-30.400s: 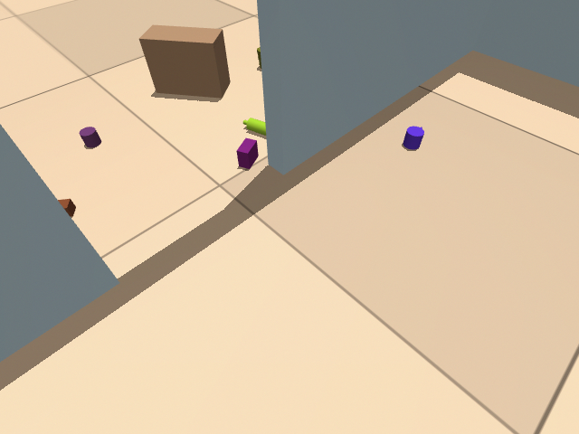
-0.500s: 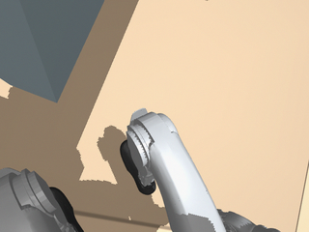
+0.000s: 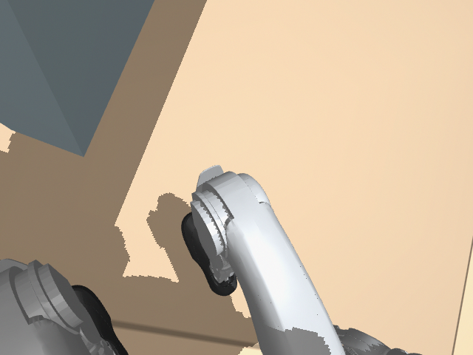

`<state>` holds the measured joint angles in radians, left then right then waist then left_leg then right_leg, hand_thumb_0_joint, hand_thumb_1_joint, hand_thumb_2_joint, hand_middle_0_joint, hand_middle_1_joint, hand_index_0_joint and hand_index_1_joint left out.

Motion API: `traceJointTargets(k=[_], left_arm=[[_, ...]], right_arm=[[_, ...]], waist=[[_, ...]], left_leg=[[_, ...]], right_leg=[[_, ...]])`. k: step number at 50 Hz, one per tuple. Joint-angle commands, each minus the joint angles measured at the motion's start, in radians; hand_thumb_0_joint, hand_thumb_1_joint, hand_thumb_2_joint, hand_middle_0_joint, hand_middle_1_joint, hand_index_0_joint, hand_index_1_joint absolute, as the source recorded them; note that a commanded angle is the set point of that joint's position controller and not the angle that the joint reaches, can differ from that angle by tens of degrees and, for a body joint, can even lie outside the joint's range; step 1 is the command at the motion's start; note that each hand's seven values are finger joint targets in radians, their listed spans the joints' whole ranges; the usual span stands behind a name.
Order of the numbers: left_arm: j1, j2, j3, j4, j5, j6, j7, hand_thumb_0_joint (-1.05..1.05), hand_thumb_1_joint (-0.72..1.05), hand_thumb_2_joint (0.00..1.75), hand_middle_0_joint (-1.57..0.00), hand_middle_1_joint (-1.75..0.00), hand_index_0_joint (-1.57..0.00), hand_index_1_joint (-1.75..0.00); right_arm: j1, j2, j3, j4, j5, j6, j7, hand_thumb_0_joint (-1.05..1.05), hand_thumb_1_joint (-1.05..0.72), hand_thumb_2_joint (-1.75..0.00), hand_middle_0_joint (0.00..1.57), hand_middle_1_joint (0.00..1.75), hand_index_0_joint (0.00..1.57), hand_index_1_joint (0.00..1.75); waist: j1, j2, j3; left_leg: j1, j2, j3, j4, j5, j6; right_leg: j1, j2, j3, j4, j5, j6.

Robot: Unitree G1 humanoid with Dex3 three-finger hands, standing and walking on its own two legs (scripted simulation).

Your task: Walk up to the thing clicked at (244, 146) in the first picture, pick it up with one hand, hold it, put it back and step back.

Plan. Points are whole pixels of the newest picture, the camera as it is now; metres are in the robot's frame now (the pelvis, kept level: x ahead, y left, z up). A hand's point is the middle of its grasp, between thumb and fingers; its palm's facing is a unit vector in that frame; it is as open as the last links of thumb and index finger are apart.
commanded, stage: open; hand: left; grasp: from above
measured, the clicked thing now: out of the picture +0.50 +0.25 -0.27
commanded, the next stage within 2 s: withdraw in 0.02 s
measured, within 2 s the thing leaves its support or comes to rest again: neither
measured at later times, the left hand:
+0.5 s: hand out of the picture +0.53 +0.27 -0.17, palm faces +0.06 -0.46 -0.89, open 13.6 cm
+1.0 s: hand out of the picture +0.49 +0.22 -0.12, palm faces -0.48 -0.21 -0.85, open 13.5 cm
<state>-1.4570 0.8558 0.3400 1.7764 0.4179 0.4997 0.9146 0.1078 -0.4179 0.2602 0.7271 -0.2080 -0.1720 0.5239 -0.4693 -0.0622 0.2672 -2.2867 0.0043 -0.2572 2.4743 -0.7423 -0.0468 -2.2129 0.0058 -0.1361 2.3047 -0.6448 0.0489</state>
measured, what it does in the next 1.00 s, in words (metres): stands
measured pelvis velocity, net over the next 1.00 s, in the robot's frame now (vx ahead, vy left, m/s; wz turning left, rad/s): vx -0.01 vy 0.00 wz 0.08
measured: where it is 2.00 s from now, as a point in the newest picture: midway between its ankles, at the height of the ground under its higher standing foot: (164, 305)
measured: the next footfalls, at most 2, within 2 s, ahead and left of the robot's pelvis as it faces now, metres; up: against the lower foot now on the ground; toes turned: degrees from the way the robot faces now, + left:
none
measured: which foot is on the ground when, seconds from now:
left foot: down 0.00-1.00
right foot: down 0.00-1.00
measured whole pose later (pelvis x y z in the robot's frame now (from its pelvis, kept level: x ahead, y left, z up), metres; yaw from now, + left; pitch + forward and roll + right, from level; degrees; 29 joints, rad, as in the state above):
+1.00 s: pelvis -0.01 +0.00 +0.02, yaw +4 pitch +32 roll -6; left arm -1.23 0.59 0.02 1.64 1.03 0.18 0.31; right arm 0.24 -0.35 0.13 0.78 -0.11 -0.15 0.25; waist -0.37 0.04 0.01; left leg -2.23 0.03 -0.13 2.36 -0.69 -0.02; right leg -2.21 0.01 -0.04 2.26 -0.61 0.04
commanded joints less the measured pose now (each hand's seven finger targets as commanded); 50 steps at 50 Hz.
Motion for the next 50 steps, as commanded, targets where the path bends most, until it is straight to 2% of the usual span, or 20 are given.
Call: traceJointTargets(k=[1, 5, 10, 12, 15, 17, 19, 20, 21, 22, 24, 26, 29, 33, 35, 39, 41, 45, 48, 50], left_arm=[[-0.296, 0.109, -0.025, -0.08, 0.026, -0.009, 0.033, 0.0, -0.31, 0.92, -0.26, -0.83, -0.23, -0.87], [-0.301, 0.106, -0.025, -0.095, 0.013, -0.013, 0.035, 0.0, -0.33, 0.89, -0.24, -0.82, -0.22, -0.85], [-0.297, 0.135, -0.028, -0.106, 0.038, -0.018, 0.028, 0.0, -0.4, 0.89, -0.19, -0.89, -0.19, -0.89], [-0.305, 0.146, -0.035, -0.13, 0.069, -0.021, 0.021, 0.0, -0.39, 0.88, -0.2, -0.87, -0.2, -0.87], [-0.322, 0.119, -0.048, -0.205, 0.09, -0.022, -0.004, 0.0, -0.42, 0.9, -0.18, -0.9, -0.18, -0.9], [-0.348, 0.137, -0.043, -0.301, 0.14, -0.02, -0.023, 0.0, -0.45, 0.91, -0.17, -0.9, -0.16, -0.9], [-0.378, 0.108, -0.071, -0.36, 0.175, -0.012, -0.055, 0.0, -0.43, 0.9, -0.19, -0.87, -0.19, -0.88], [-0.397, 0.074, -0.097, -0.39, 0.176, -0.008, -0.08, 0.0, -0.45, 0.91, -0.18, -0.89, -0.17, -0.89], [-0.37, 0.08, -0.095, -0.453, 0.19, -0.005, -0.101, 0.0, -0.46, 0.91, -0.17, -0.89, -0.16, -0.9], [-0.351, 0.059, -0.105, -0.487, 0.188, 0.005, -0.123, 0.0, -0.44, 0.9, -0.19, -0.88, -0.18, -0.89], [-0.3, 0.004, -0.148, -0.488, 0.212, 0.026, -0.182, 0.0, -0.45, 0.91, -0.18, -0.89, -0.17, -0.89], [-0.257, -0.053, -0.198, -0.423, 0.268, 0.051, -0.243, 0.0, -0.43, 0.89, -0.19, -0.88, -0.18, -0.88], [-0.216, -0.129, -0.275, -0.277, 0.337, 0.061, -0.335, 0.0, -0.31, 0.83, -0.27, -0.82, -0.27, -0.82], [-0.203, -0.177, -0.323, -0.162, 0.342, 0.026, -0.455, 0.0, -0.4, 0.9, -0.13, -0.96, -0.15, -0.93], [-0.234, -0.197, -0.346, -0.168, 0.372, -0.009, -0.512, 0.0, -0.48, 0.96, -0.07, -1.03, -0.09, -1.01], [-0.218, -0.176, -0.393, -0.21, 0.497, -0.113, -0.594, 0.0, -0.51, 0.98, -0.07, -1.04, -0.09, -1.03], [-0.196, -0.132, -0.391, -0.22, 0.548, -0.175, -0.608, 0.0, -0.52, 0.99, -0.08, -1.05, -0.09, -1.03], [-0.195, -0.065, -0.362, -0.251, 0.621, -0.281, -0.586, 0.0, -0.41, 0.93, -0.18, -0.96, -0.19, -0.95], [-0.102, 0.01, -0.327, -0.25, 0.652, -0.349, -0.559, 0.0, -0.38, 0.89, -0.21, -0.91, -0.21, -0.91], [-0.052, 0.052, -0.29, -0.285, 0.673, -0.397, -0.535, 0.0, -0.22, 0.97, -0.25, -0.75, -0.23, -0.75]], right_arm=[[0.276, -0.326, -0.075, 0.048, -0.003, 0.004, 0.005, 0.0, -0.89, -0.9, 0.2, 0.3, 0.2, 0.3], [0.263, -0.32, -0.068, 0.039, -0.01, 0.004, 0.004, 0.0, -0.88, -0.9, 0.2, 0.3, 0.2, 0.3], [0.238, -0.324, -0.068, 0.059, -0.012, 0.006, 0.003, 0.0, -0.9, -0.9, 0.2, 0.3, 0.2, 0.3], [0.245, -0.318, -0.068, 0.066, -0.003, 0.003, 0.001, 0.0, -0.9, -0.9, 0.2, 0.3, 0.2, 0.3], [0.249, -0.3, -0.077, 0.069, -0.002, -0.001, 0.006, 0.0, -0.9, -0.9, 0.2, 0.3, 0.2, 0.3], [0.266, -0.288, -0.097, 0.07, 0.012, -0.002, 0.009, 0.0, -0.91, -0.9, 0.2, 0.3, 0.2, 0.3], [0.289, -0.278, -0.118, 0.08, 0.028, 0.003, 0.005, 0.0, -0.91, -0.91, 0.2, 0.3, 0.2, 0.3], [0.288, -0.26, -0.119, 0.097, 0.029, 0.006, 0.002, 0.0, -0.91, -0.91, 0.2, 0.3, 0.2, 0.3], [0.308, -0.258, -0.139, 0.08, 0.049, 0.011, -0.002, 0.0, -0.91, -0.9, 0.2, 0.3, 0.2, 0.3], [0.313, -0.253, -0.155, 0.075, 0.065, 0.018, -0.006, 0.0, -0.92, -0.91, 0.2, 0.3, 0.2, 0.3], [0.328, -0.224, -0.168, 0.097, 0.087, 0.03, -0.015, 0.0, -0.93, -0.91, 0.2, 0.3, 0.2, 0.3], [0.33, -0.212, -0.186, 0.112, 0.108, 0.039, -0.025, 0.0, -0.92, -0.91, 0.2, 0.3, 0.2, 0.3], [0.332, -0.202, -0.207, 0.137, 0.114, 0.045, -0.055, 0.0, -0.91, -0.9, 0.2, 0.3, 0.2, 0.3], [0.343, -0.189, -0.204, 0.159, 0.1, 0.031, -0.109, 0.0, -0.89, -0.89, 0.2, 0.3, 0.2, 0.3], [0.331, -0.185, -0.21, 0.164, 0.101, 0.018, -0.147, 0.0, -0.89, -0.89, 0.2, 0.3, 0.2, 0.3], [0.297, -0.17, -0.21, 0.135, 0.095, 0.0, -0.204, 0.0, -0.89, -0.89, 0.2, 0.3, 0.2, 0.3], [0.283, -0.161, -0.206, 0.118, 0.091, -0.001, -0.23, 0.0, -0.9, -0.89, 0.2, 0.3, 0.2, 0.3], [0.317, -0.155, -0.188, 0.07, 0.094, 0.0, -0.268, 0.0, -0.9, -0.89, 0.2, 0.3, 0.2, 0.3], [0.313, -0.153, -0.182, 0.035, 0.101, 0.008, -0.291, 0.0, -0.9, -0.9, 0.2, 0.3, 0.2, 0.3], [0.312, -0.15, -0.191, 0.02, 0.102, 0.016, -0.308, 0.0, -0.89, -0.89, 0.2, 0.3, 0.2, 0.3]], waist=[[-0.107, 0.445, -0.759], [-0.108, 0.437, -0.749], [-0.103, 0.449, -0.728], [-0.086, 0.486, -0.755], [-0.068, 0.534, -0.834], [-0.045, 0.594, -0.923], [-0.035, 0.634, -1.018], [-0.039, 0.616, -1.02], [0.001, 0.639, -1.114], [0.018, 0.644, -1.166], [0.045, 0.631, -1.169], [0.05, 0.582, -1.103], [0.03, 0.401, -0.957], [0.012, 0.23, -0.819], [0.006, 0.234, -0.787], [0.038, 0.265, -0.795], [0.051, 0.265, -0.8], [0.07, 0.257, -0.879], [0.108, 0.273, -0.887], [0.138, 0.279, -0.913]], left_leg=[[0.45, 0.019, 0.089, -0.241, 0.237, 0.055], [0.444, 0.015, 0.094, -0.24, 0.232, 0.057], [0.425, 0.012, 0.104, -0.246, 0.194, 0.062], [0.457, 0.023, 0.101, -0.257, 0.219, 0.053], [0.509, 0.023, 0.12, -0.257, 0.299, 0.04], [0.551, 0.032, 0.121, -0.27, 0.34, 0.034], [0.571, 0.036, 0.141, -0.274, 0.373, 0.025], [0.557, 0.031, 0.149, -0.273, 0.364, 0.026], [0.581, 0.031, 0.16, -0.285, 0.381, 0.025], [0.585, 0.029, 0.167, -0.292, 0.377, 0.027], [0.553, 0.022, 0.181, -0.303, 0.381, 0.029], [0.486, 0.016, 0.179, -0.314, 0.344, 0.036], [0.356, 0.006, 0.176, -0.323, 0.25, 0.062], [0.283, -0.005, 0.168, -0.375, 0.121, 0.079], [0.295, -0.006, 0.168, -0.394, 0.052, 0.077], [0.321, -0.013, 0.198, -0.403, 0.033, 0.07], [0.326, -0.017, 0.208, -0.393, 0.029, 0.067], [0.362, -0.014, 0.207, -0.366, 0.114, 0.073], [0.352, -0.01, 0.223, -0.349, 0.149, 0.068], [0.342, -0.009, 0.239, -0.332, 0.159, 0.069]], right_leg=[[0.481, 0.029, -0.125, -0.196, 0.327, -0.046], [0.489, 0.029, -0.129, -0.192, 0.319, -0.045], [0.477, 0.024, -0.13, -0.2, 0.286, -0.045], [0.473, 0.029, -0.124, -0.204, 0.313, -0.051], [0.511, 0.033, -0.119, -0.2, 0.382, -0.047], [0.508, 0.036, -0.11, -0.207, 0.42, -0.053], [0.523, 0.044, -0.097, -0.21, 0.452, -0.055], [0.538, 0.045, -0.098, -0.208, 0.451, -0.054], [0.565, 0.052, -0.087, -0.222, 0.463, -0.059], [0.582, 0.051, -0.08, -0.225, 0.463, -0.061], [0.566, 0.055, -0.068, -0.219, 0.47, -0.066], [0.482, 0.063, -0.063, -0.21, 0.421, -0.071], [0.433, 0.07, -0.05, -0.257, 0.314, -0.063], [0.417, 0.071, -0.037, -0.334, 0.122, -0.057], [0.374, 0.068, -0.024, -0.358, 0.032, -0.065], [0.379, 0.07, -0.006, -0.347, -0.013, -0.082], [0.39, 0.069, 0.004, -0.339, -0.041, -0.086], [0.399, 0.056, -0.01, -0.298, 0.055, -0.081], [0.422, 0.052, -0.008, -0.268, 0.069, -0.082], [0.448, 0.048, 0.0, -0.273, 0.066, -0.084]])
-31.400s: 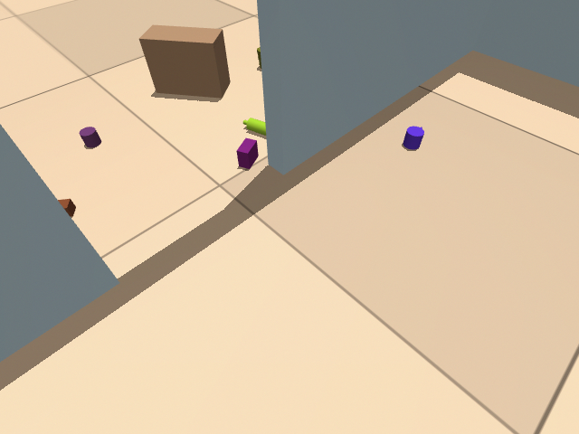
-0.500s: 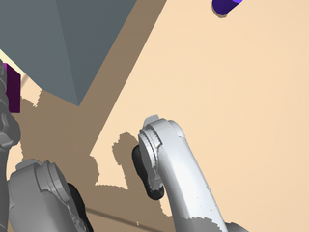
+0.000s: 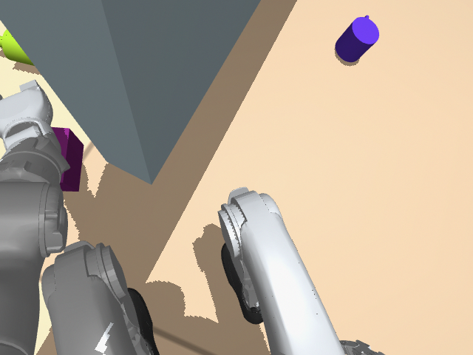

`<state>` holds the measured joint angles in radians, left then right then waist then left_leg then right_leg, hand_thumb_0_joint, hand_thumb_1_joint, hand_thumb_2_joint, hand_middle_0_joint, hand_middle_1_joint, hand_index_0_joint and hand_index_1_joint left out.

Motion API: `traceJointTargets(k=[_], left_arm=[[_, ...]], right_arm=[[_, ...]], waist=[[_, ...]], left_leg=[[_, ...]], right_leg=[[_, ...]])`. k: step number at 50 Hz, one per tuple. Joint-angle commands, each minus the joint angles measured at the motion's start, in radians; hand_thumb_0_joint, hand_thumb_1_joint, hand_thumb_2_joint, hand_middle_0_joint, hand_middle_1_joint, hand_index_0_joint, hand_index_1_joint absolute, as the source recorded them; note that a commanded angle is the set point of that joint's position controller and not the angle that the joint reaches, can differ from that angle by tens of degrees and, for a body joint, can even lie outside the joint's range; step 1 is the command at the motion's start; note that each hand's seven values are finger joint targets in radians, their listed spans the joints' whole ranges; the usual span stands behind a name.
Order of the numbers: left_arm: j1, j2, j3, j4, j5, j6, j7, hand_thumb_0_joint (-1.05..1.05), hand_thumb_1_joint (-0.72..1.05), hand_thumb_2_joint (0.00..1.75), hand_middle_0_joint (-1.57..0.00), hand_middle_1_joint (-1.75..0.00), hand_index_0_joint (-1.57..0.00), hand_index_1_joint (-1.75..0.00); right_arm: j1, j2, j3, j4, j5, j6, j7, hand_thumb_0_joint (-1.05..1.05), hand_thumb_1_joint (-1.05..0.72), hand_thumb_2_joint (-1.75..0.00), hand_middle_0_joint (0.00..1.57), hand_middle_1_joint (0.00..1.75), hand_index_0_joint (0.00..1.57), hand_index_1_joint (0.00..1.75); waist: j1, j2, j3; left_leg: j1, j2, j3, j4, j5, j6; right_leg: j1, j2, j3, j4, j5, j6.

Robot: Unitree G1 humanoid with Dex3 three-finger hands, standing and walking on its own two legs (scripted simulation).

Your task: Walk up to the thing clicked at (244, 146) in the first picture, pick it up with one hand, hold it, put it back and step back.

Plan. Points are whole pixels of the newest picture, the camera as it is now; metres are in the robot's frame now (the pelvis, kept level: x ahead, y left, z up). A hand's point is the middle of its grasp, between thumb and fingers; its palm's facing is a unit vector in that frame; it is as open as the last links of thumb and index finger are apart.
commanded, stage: home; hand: left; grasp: from above
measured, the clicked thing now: (58, 161) +0.53 +0.21 -0.30
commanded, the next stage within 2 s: none
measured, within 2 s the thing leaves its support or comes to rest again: neither
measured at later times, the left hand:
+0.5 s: hand out of the picture +0.39 +0.23 -0.02, palm faces -0.38 -0.48 -0.79, open 9.0 cm
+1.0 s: hand out of the picture +0.28 +0.20 +0.19, palm faces +0.02 -0.94 -0.35, open 7.4 cm
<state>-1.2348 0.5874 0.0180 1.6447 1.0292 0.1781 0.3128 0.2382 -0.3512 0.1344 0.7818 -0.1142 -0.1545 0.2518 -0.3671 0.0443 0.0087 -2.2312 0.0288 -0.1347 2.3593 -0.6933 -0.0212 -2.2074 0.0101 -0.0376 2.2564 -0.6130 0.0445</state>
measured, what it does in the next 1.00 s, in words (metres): rises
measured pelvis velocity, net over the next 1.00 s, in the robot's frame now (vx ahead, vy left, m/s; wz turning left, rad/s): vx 0.05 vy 0.00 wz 0.11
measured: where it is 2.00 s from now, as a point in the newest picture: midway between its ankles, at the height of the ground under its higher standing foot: (199, 323)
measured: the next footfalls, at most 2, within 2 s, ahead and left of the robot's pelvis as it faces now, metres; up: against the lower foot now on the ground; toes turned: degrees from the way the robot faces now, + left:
none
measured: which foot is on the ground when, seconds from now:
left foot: down 0.00-1.00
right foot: down 0.00-1.00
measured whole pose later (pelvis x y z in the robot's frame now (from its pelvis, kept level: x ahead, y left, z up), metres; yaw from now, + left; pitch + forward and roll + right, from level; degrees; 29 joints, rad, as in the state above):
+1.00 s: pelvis +0.05 +0.00 +0.28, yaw +6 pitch +22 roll -3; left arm 0.14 0.26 -0.02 0.18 0.07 0.32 0.11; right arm 0.16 -0.20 0.02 0.57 0.04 -0.08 -0.09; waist -0.07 0.04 -0.19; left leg -1.22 0.03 -0.06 1.42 -0.59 -0.02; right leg -1.20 -0.03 -0.04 1.37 -0.56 0.02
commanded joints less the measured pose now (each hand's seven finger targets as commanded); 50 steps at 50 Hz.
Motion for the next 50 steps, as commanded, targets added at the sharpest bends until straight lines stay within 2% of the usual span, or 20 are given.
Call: traceJointTargets(k=[1, 4, 5, 9, 12, 13, 15, 16, 17, 19, 20, 22, 25, 26, 28, 33, 38, 43, 47, 50], left_arm=[[-0.264, 0.318, 0.043, -0.206, 0.062, -0.094, 0.073, 0.0, -0.14, 0.97, -0.25, -0.67, -0.23, -0.67], [-0.249, 0.302, 0.065, -0.438, 0.053, -0.132, 0.081, 0.0, -0.03, 1.0, -0.26, -0.67, -0.23, -0.7], [-0.173, 0.253, 0.058, -0.474, 0.04, -0.134, 0.077, 0.0, -0.03, 0.99, -0.26, -0.67, -0.23, -0.69], [-0.01, 0.238, 0.063, -0.732, -0.005, -0.14, 0.031, 0.0, 0.22, 1.06, -0.27, -0.65, -0.24, -0.67], [0.023, 0.141, 0.021, -0.885, -0.088, -0.132, -0.023, 0.0, 0.39, 1.1, -0.27, -0.62, -0.25, -0.64], [0.084, 0.083, -0.007, -0.79, -0.112, -0.12, -0.045, 0.0, 0.4, 1.09, -0.26, -0.61, -0.25, -0.63], [0.13, 0.069, -0.031, -0.987, -0.18, -0.123, -0.092, 0.0, 0.41, 1.02, -0.25, -0.55, -0.23, -0.57], [0.201, 0.038, -0.036, -0.958, -0.213, -0.117, -0.115, 0.0, 0.41, 0.99, -0.24, -0.53, -0.23, -0.54], [0.238, 0.024, -0.065, -1.031, -0.242, -0.118, -0.144, 0.0, 0.41, 0.96, -0.23, -0.5, -0.22, -0.52], [0.384, -0.027, -0.082, -0.975, -0.294, -0.108, -0.186, 0.0, 0.49, 0.97, -0.23, -0.49, -0.22, -0.5], [0.397, -0.049, -0.098, -1.02, -0.33, -0.109, -0.205, 0.0, 0.53, 0.96, -0.23, -0.47, -0.22, -0.48], [0.458, -0.016, -0.067, -1.085, -0.371, -0.098, -0.22, 0.0, 0.62, 1.01, -0.24, -0.48, -0.23, -0.49], [0.569, -0.043, -0.054, -1.166, -0.433, -0.072, -0.219, 0.0, 0.73, 1.05, -0.24, -0.48, -0.23, -0.49], [0.557, -0.063, -0.048, -1.206, -0.457, -0.067, -0.212, 0.0, 0.79, 1.04, -0.24, -0.45, -0.23, -0.46], [0.607, -0.043, -0.008, -1.315, -0.484, -0.057, -0.196, 0.0, 0.84, 1.03, -0.23, -0.42, -0.23, -0.43], [0.78, -0.117, -0.015, -1.426, -0.588, -0.012, -0.185, 0.0, 0.91, 0.95, -0.21, -0.34, -0.21, -0.34], [0.979, -0.179, -0.031, -1.495, -0.751, 0.043, -0.187, 0.0, 0.9, 0.91, -0.2, -0.31, -0.2, -0.31], [1.148, -0.17, 0.019, -1.615, -0.893, 0.069, -0.186, 0.0, 0.9, 0.9, -0.2, -0.3, -0.2, -0.3], [1.275, -0.203, 0.028, -1.663, -0.959, 0.089, -0.19, 0.0, 0.9, 0.9, -0.2, -0.3, -0.2, -0.3], [1.354, -0.235, 0.042, -1.688, -1.001, 0.111, -0.197, 0.0, 0.9, 0.9, -0.2, -0.3, -0.2, -0.3]], right_arm=[[0.184, -0.209, -0.07, -0.046, 0.01, 0.004, -0.043, 0.0, -0.89, -0.89, 0.2, 0.3, 0.2, 0.3], [0.199, -0.195, -0.105, -0.061, 0.013, 0.029, -0.062, 0.0, -0.89, -0.89, 0.2, 0.3, 0.2, 0.3], [0.2, -0.197, -0.126, -0.061, 0.012, 0.038, -0.066, 0.0, -0.89, -0.89, 0.2, 0.3, 0.2, 0.3], [0.231, -0.207, -0.219, -0.08, 0.028, 0.087, -0.089, 0.0, -0.89, -0.9, 0.2, 0.3, 0.2, 0.3], [0.227, -0.182, -0.262, -0.097, 0.043, 0.119, -0.104, 0.0, -0.89, -0.9, 0.2, 0.3, 0.2, 0.3], [0.245, -0.177, -0.265, -0.069, 0.044, 0.126, -0.113, 0.0, -0.89, -0.9, 0.2, 0.3, 0.2, 0.3], [0.21, -0.166, -0.274, -0.114, 0.063, 0.131, -0.134, 0.0, -0.89, -0.9, 0.2, 0.3, 0.2, 0.3], [0.209, -0.15, -0.263, -0.104, 0.068, 0.137, -0.145, 0.0, -0.89, -0.9, 0.2, 0.3, 0.2, 0.3], [0.184, -0.163, -0.274, -0.128, 0.077, 0.139, -0.155, 0.0, -0.89, -0.9, 0.2, 0.3, 0.2, 0.3], [0.15, -0.142, -0.25, -0.142, 0.084, 0.145, -0.171, 0.0, -0.89, -0.9, 0.2, 0.3, 0.2, 0.3], [0.118, -0.161, -0.267, -0.171, 0.088, 0.143, -0.184, 0.0, -0.89, -0.9, 0.2, 0.3, 0.2, 0.3], [0.097, -0.149, -0.262, -0.189, 0.099, 0.144, -0.197, 0.0, -0.89, -0.9, 0.2, 0.3, 0.2, 0.3], [0.042, -0.119, -0.248, -0.229, 0.116, 0.147, -0.212, 0.0, -0.89, -0.9, 0.2, 0.3, 0.2, 0.3], [0.008, -0.116, -0.245, -0.256, 0.12, 0.144, -0.22, 0.0, -0.89, -0.9, 0.2, 0.3, 0.2, 0.3], [-0.026, -0.087, -0.237, -0.27, 0.131, 0.138, -0.229, 0.0, -0.9, -0.9, 0.2, 0.3, 0.2, 0.3], [-0.086, -0.066, -0.227, -0.298, 0.148, 0.11, -0.265, 0.0, -0.9, -0.9, 0.2, 0.3, 0.2, 0.3], [-0.105, -0.039, -0.215, -0.319, 0.154, 0.077, -0.298, 0.0, -0.9, -0.9, 0.2, 0.3, 0.2, 0.3], [-0.109, -0.015, -0.198, -0.346, 0.157, 0.043, -0.331, 0.0, -0.9, -0.9, 0.2, 0.3, 0.2, 0.3], [-0.069, 0.0, -0.182, -0.341, 0.158, 0.019, -0.36, 0.0, -0.9, -0.9, 0.2, 0.3, 0.2, 0.3], [-0.047, 0.006, -0.167, -0.344, 0.157, 0.008, -0.382, 0.0, -0.9, -0.9, 0.2, 0.3, 0.2, 0.3]], waist=[[0.052, 0.201, -0.702], [0.101, 0.34, -0.865], [0.11, 0.358, -0.893], [0.159, 0.346, -1.057], [0.168, 0.279, -1.067], [0.141, 0.2, -0.963], [0.182, 0.2, -1.019], [0.169, 0.137, -0.929], [0.19, 0.129, -0.932], [0.184, 0.014, -0.776], [0.189, -0.003, -0.732], [0.24, 0.033, -0.75], [0.277, 0.042, -0.731], [0.268, 0.04, -0.71], [0.304, 0.105, -0.752], [0.301, 0.121, -0.725], [0.267, 0.015, -0.627], [0.278, -0.01, -0.585], [0.273, 0.004, -0.564], [0.285, 0.028, -0.513]], left_leg=[[0.318, -0.033, 0.121, -0.222, 0.126, 0.042], [0.435, -0.029, 0.131, -0.244, 0.207, 0.034], [0.477, -0.027, 0.136, -0.256, 0.251, 0.026], [0.622, -0.025, 0.14, -0.292, 0.339, 0.019], [0.611, -0.027, 0.137, -0.344, 0.269, 0.033], [0.559, -0.029, 0.127, -0.358, 0.212, 0.04], [0.638, -0.028, 0.117, -0.417, 0.208, 0.041], [0.599, -0.028, 0.102, -0.442, 0.153, 0.047], [0.626, -0.027, 0.101, -0.467, 0.155, 0.047], [0.561, -0.029, 0.088, -0.501, 0.096, 0.055], [0.564, -0.033, 0.08, -0.531, 0.061, 0.054], [0.658, -0.026, 0.07, -0.597, 0.082, 0.045], [0.728, -0.023, 0.076, -0.669, 0.103, 0.044], [0.745, -0.026, 0.068, -0.691, 0.09, 0.042], [0.81, -0.023, 0.076, -0.757, 0.078, 0.041], [0.946, -0.021, 0.073, -0.876, 0.073, 0.035], [1.013, -0.028, 0.075, -0.976, 0.063, 0.047], [1.13, -0.03, 0.086, -1.08, 0.124, 0.047], [1.276, -0.025, 0.083, -1.163, 0.281, 0.043], [1.369, -0.019, 0.07, -1.242, 0.347, 0.035]], right_leg=[[0.462, 0.041, -0.097, -0.221, 0.06, -0.078], [0.482, 0.031, -0.088, -0.21, 0.153, -0.085], [0.49, 0.026, -0.095, -0.209, 0.209, -0.087], [0.543, 0.016, -0.093, -0.234, 0.297, -0.094], [0.548, 0.012, -0.079, -0.294, 0.245, -0.086], [0.523, 0.013, -0.084, -0.325, 0.194, -0.084], [0.569, 0.011, -0.078, -0.372, 0.184, -0.083], [0.546, 0.011, -0.081, -0.397, 0.137, -0.081], [0.57, 0.013, -0.076, -0.423, 0.141, -0.08], [0.566, 0.012, -0.076, -0.481, 0.094, -0.078], [0.556, 0.009, -0.075, -0.506, 0.055, -0.081], [0.597, 0.004, -0.065, -0.528, 0.071, -0.08], [0.66, 0.002, -0.049, -0.578, 0.095, -0.076], [0.657, -0.003, -0.049, -0.597, 0.084, -0.078], [0.734, -0.003, -0.035, -0.633, 0.087, -0.075], [0.828, -0.007, -0.022, -0.741, 0.089, -0.07], [0.986, -0.008, -0.005, -0.91, 0.066, -0.058], [1.168, -0.009, 0.025, -1.051, 0.096, -0.053], [1.268, -0.002, 0.008, -1.113, 0.245, -0.054], [1.315, -0.004, 0.0, -1.161, 0.288, -0.056]])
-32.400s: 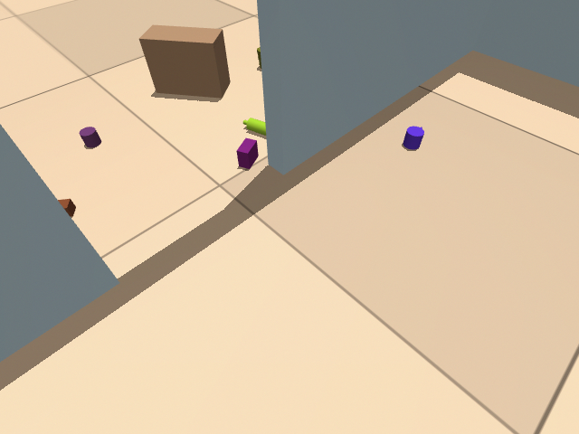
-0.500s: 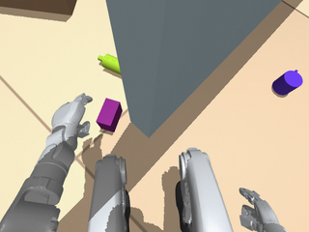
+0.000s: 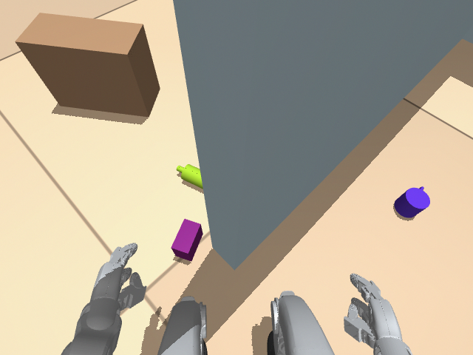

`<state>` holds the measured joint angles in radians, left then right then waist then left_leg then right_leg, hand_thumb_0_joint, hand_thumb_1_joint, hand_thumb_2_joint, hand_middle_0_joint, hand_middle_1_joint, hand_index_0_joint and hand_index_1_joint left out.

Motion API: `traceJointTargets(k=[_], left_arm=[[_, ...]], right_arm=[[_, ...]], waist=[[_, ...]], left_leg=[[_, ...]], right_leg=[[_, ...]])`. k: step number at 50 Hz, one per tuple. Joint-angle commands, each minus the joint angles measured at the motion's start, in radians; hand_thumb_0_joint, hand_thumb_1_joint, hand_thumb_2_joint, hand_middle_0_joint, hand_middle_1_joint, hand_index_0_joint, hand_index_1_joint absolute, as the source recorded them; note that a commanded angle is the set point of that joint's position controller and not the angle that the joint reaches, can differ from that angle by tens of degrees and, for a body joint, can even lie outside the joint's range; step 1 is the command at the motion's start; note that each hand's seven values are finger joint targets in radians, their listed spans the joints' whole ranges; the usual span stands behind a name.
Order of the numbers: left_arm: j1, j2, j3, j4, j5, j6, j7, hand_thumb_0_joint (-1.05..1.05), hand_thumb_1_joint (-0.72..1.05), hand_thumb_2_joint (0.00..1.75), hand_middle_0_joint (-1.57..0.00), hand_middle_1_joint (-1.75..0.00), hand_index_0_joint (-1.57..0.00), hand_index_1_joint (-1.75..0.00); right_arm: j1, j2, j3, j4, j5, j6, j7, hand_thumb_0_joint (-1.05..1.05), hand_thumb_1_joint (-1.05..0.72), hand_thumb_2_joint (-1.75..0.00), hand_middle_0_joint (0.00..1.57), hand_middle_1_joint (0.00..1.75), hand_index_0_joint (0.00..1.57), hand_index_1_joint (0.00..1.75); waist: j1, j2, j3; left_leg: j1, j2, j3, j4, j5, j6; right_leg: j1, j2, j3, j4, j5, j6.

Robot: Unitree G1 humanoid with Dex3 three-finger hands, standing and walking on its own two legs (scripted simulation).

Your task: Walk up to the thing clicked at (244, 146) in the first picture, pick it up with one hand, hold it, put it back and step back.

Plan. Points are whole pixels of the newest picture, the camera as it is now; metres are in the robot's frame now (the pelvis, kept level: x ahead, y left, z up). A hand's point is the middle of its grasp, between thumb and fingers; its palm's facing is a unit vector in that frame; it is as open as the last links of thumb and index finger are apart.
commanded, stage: home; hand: left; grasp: from above
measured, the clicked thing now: (188, 240) +0.49 +0.16 -0.58
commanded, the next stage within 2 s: none
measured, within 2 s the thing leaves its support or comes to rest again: neither
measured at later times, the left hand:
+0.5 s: hand (98, 312) +0.20 +0.19 +0.04, palm faces +0.09 -0.98 -0.20, open 7.4 cm
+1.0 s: hand (98, 310) +0.20 +0.19 +0.04, palm faces +0.07 -0.98 -0.20, open 7.4 cm
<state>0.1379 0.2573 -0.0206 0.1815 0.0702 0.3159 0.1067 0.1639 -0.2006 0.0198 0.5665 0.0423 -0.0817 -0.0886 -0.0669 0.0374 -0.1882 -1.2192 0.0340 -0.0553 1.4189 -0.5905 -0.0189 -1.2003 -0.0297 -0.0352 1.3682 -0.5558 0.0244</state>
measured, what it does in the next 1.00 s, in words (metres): rises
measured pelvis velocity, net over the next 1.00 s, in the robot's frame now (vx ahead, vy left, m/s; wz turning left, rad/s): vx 0.04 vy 0.01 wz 0.02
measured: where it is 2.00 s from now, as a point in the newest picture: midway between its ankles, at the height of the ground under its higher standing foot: outside the picture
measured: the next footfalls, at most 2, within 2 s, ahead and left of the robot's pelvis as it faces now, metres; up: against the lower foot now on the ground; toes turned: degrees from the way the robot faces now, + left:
none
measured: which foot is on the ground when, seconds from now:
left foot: down 0.00-1.00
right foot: down 0.00-1.00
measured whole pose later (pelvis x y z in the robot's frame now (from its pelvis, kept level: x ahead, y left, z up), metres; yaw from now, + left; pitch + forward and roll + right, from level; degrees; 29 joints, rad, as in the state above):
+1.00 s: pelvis +0.04 +0.01 +0.09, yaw +1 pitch +10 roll -3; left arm 0.49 0.22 0.03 -0.12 -0.06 0.45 0.03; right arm 0.30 -0.22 0.03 0.54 0.01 -0.21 -0.17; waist -0.04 0.05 -0.15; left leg -0.68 0.03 -0.04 1.02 -0.51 0.00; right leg -0.64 -0.03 -0.04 0.94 -0.46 0.04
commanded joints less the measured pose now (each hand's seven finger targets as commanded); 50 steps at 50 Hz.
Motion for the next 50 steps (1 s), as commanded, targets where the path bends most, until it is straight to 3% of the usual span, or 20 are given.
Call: traceJointTargets(k=[1, 3, 5, 10, 16, 25, 33, 45, 50], left_arm=[[0.016, 0.092, 0.092, -0.235, -0.057, -0.017, 0.007, 0.0, 0.9, 0.9, -0.2, -0.3, -0.2, -0.3], [0.056, 0.068, 0.091, -0.259, -0.085, 0.006, 0.003, 0.0, 0.9, 0.9, -0.2, -0.3, -0.2, -0.3], [0.122, 0.069, 0.108, -0.32, -0.109, 0.028, -0.002, 0.0, 0.9, 0.9, -0.2, -0.3, -0.2, -0.3], [0.253, 0.056, 0.114, -0.418, -0.141, 0.076, -0.013, 0.0, 0.88, 0.89, -0.2, -0.29, -0.2, -0.29], [0.341, 0.052, 0.104, -0.475, -0.134, 0.1, -0.044, 0.0, 0.9, 0.9, -0.2, -0.3, -0.2, -0.3], [0.32, 0.055, 0.099, -0.482, -0.125, 0.098, -0.081, 0.0, 0.9, 0.9, -0.2, -0.3, -0.2, -0.3], [0.345, 0.069, 0.115, -0.499, -0.118, 0.076, -0.078, 0.0, 0.9, 0.9, -0.2, -0.3, -0.2, -0.3], [0.343, 0.07, 0.106, -0.489, -0.118, 0.079, -0.075, 0.0, 0.9, 0.9, -0.2, -0.3, -0.2, -0.3], [0.335, 0.07, 0.106, -0.497, -0.121, 0.086, -0.077, 0.0, 0.9, 0.9, -0.2, -0.3, -0.2, -0.3]], right_arm=[[0.038, -0.141, -0.049, -0.129, -0.001, -0.068, -0.048, 0.0, -0.9, -0.9, 0.2, 0.3, 0.2, 0.3], [0.045, -0.138, -0.04, -0.142, 0.001, -0.077, -0.058, 0.0, -0.9, -0.9, 0.2, 0.3, 0.2, 0.3], [0.06, -0.137, -0.036, -0.155, 0.001, -0.084, -0.069, 0.0, -0.9, -0.9, 0.2, 0.3, 0.2, 0.3], [0.077, -0.129, -0.03, -0.187, -0.002, -0.107, -0.093, 0.0, -0.9, -0.9, 0.2, 0.3, 0.2, 0.3], [0.086, -0.13, -0.035, -0.204, -0.015, -0.142, -0.108, 0.0, -0.9, -0.9, 0.2, 0.3, 0.2, 0.3], [0.07, -0.144, -0.046, -0.203, -0.03, -0.185, -0.105, 0.0, -0.9, -0.9, 0.2, 0.3, 0.2, 0.3], [0.067, -0.148, -0.051, -0.196, -0.034, -0.193, -0.101, 0.0, -0.9, -0.9, 0.2, 0.3, 0.2, 0.3], [0.053, -0.15, -0.047, -0.191, -0.035, -0.193, -0.1, 0.0, -0.9, -0.9, 0.2, 0.3, 0.2, 0.3], [0.062, -0.152, -0.047, -0.19, -0.034, -0.195, -0.099, 0.0, -0.9, -0.9, 0.2, 0.3, 0.2, 0.3]], waist=[[-0.012, 0.04, -0.3], [-0.012, 0.026, -0.259], [0.006, 0.051, -0.245], [0.02, 0.042, -0.161], [0.012, 0.006, -0.078], [0.01, -0.018, -0.003], [0.023, 0.018, -0.08], [0.037, 0.007, -0.037], [0.028, 0.016, -0.054]], left_leg=[[0.384, -0.022, -0.012, -0.324, 0.262, 0.032], [0.422, -0.022, -0.014, -0.38, 0.251, 0.03], [0.488, -0.023, -0.009, -0.429, 0.276, 0.026], [0.561, -0.029, 0.003, -0.519, 0.302, 0.026], [0.6, -0.03, 0.008, -0.561, 0.338, 0.033], [0.605, -0.034, 0.018, -0.583, 0.285, 0.034], [0.648, -0.034, 0.013, -0.57, 0.381, 0.025], [0.625, -0.024, 0.002, -0.589, 0.346, 0.021], [0.634, -0.025, 0.002, -0.586, 0.357, 0.021]], right_leg=[[0.332, 0.037, -0.004, -0.297, 0.245, -0.036], [0.381, 0.038, -0.009, -0.349, 0.239, -0.034], [0.434, 0.038, -0.014, -0.396, 0.256, -0.034], [0.546, 0.044, -0.026, -0.506, 0.282, -0.03], [0.581, 0.048, -0.04, -0.561, 0.303, -0.027], [0.58, 0.04, -0.046, -0.587, 0.252, -0.017], [0.62, 0.044, -0.044, -0.559, 0.329, -0.021], [0.608, 0.048, -0.051, -0.559, 0.289, -0.021], [0.608, 0.047, -0.047, -0.555, 0.301, -0.022]])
